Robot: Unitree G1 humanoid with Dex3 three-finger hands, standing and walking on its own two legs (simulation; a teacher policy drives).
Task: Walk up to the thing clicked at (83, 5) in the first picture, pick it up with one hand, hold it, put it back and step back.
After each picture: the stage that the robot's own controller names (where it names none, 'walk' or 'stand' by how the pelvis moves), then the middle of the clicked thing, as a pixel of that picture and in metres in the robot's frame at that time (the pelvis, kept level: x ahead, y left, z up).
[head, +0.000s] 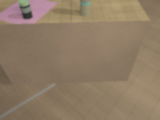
stand; out of the picture +1.03 +0.01 +0.04
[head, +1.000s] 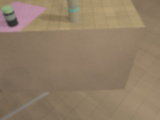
walk; (73, 1) +0.92 +0.11 +0.06
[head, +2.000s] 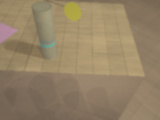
walk; (46, 34) +0.56 +0.20 +0.06
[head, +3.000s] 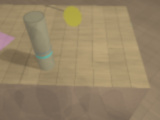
stand; (41, 44) +0.50 +0.19 +0.06
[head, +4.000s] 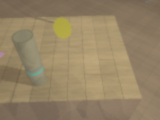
stand; (32, 61) +0.45 +0.22 +0.04
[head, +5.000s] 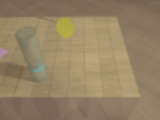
stand; (34, 58) +0.48 +0.22 +0.03
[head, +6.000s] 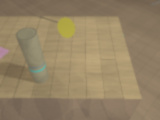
stand; (34, 58) +0.47 +0.22 +0.03
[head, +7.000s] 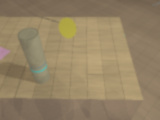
stand; (36, 58) +0.47 +0.21 +0.03
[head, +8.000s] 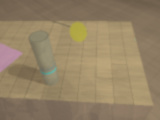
rise first; (46, 61) +0.47 +0.20 +0.04
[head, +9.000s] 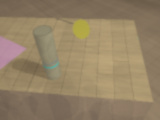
go down; (48, 55) +0.49 +0.19 +0.04
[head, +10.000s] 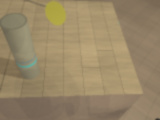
go down; (23, 51) +0.46 +0.19 +0.07
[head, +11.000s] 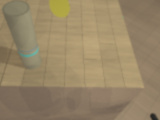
close in; (25, 40) +0.48 +0.18 +0.08
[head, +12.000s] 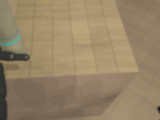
close; (3, 26) +0.50 +0.20 +0.12
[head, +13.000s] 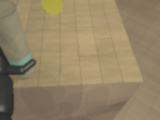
lift; (15, 46) +0.43 +0.19 +0.12
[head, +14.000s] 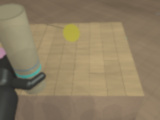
lift; (23, 56) +0.32 +0.17 +0.23
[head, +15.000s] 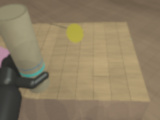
hold; (27, 56) +0.32 +0.16 +0.22
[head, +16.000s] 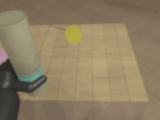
hold; (25, 60) +0.32 +0.17 +0.21
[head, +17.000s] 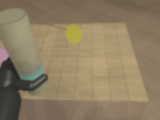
crouch; (26, 58) +0.32 +0.17 +0.21
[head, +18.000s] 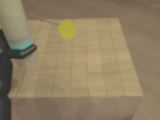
crouch; (16, 29) +0.42 +0.20 +0.23
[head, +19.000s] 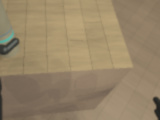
lower; out of the picture +0.50 +0.20 +0.11
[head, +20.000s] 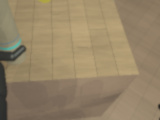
lower; (4, 30) +0.48 +0.20 +0.11
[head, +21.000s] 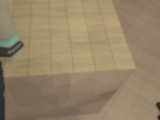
lower; (1, 26) +0.49 +0.20 +0.12
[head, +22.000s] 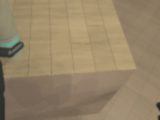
lower; (2, 26) +0.49 +0.20 +0.12
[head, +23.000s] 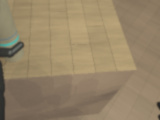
loosen; (2, 26) +0.49 +0.20 +0.11
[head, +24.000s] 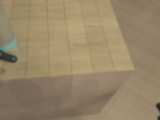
withdraw; out of the picture +0.49 +0.20 +0.11
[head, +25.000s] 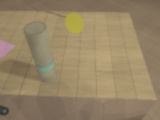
sink last; (42, 56) +0.45 +0.18 +0.07
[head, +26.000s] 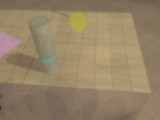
stand; (45, 48) +0.50 +0.19 +0.07
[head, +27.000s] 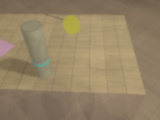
stand; (38, 52) +0.49 +0.20 +0.07
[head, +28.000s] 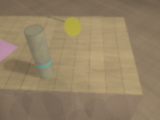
stand; (41, 54) +0.50 +0.20 +0.04
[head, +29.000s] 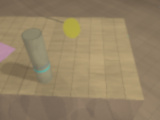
stand; (39, 59) +0.48 +0.20 +0.03
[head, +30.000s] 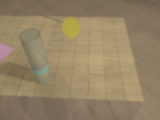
stand; (38, 59) +0.47 +0.21 +0.03
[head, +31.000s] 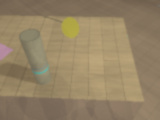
stand; (37, 60) +0.46 +0.21 +0.03
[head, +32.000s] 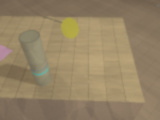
walk; (37, 61) +0.46 +0.20 +0.03
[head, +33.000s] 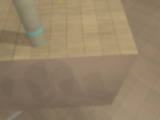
walk; (30, 20) +0.57 +0.22 +0.06
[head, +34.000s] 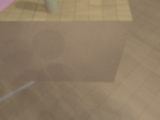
walk; out of the picture +0.84 +0.21 +0.06
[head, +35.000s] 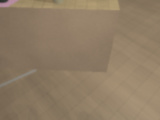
stand; out of the picture +1.10 +0.21 +0.06
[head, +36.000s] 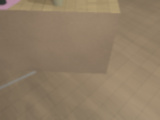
stand; out of the picture +1.08 +0.20 +0.04
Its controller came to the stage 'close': yes
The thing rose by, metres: 0.20
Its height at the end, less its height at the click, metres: +0.00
